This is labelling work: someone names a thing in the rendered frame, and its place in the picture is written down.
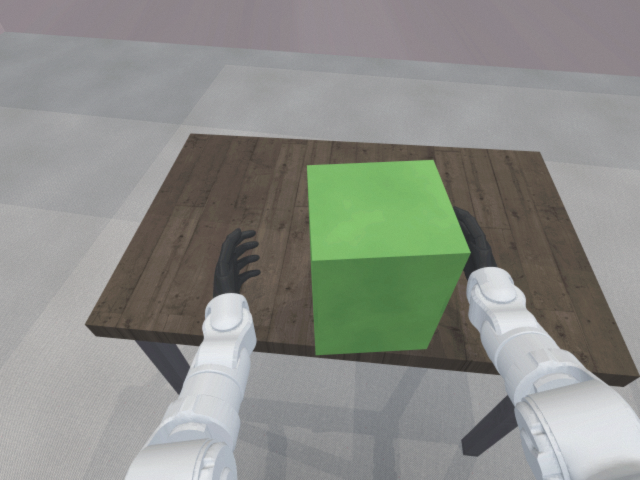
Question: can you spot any robot right upper arm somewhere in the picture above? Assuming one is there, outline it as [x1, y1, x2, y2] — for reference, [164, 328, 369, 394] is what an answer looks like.
[514, 379, 640, 480]

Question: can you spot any table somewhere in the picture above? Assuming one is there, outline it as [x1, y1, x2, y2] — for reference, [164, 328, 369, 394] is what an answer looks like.
[85, 133, 640, 457]

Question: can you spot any robot left hand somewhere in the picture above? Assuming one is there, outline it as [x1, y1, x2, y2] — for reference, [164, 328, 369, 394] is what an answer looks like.
[213, 228, 261, 298]

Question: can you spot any right robot forearm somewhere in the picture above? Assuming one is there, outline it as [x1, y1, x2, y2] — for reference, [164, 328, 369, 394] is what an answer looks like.
[466, 267, 640, 432]

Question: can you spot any carton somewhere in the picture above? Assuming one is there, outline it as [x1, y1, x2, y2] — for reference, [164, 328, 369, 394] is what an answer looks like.
[307, 160, 471, 355]

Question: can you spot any robot left upper arm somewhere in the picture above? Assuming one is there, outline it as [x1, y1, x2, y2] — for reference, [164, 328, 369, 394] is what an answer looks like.
[126, 438, 237, 480]

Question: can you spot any left robot forearm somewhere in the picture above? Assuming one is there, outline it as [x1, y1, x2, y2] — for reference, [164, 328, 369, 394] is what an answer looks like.
[125, 293, 257, 480]

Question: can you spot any robot right hand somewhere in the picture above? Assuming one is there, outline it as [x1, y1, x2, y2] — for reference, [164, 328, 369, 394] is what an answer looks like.
[453, 206, 497, 281]

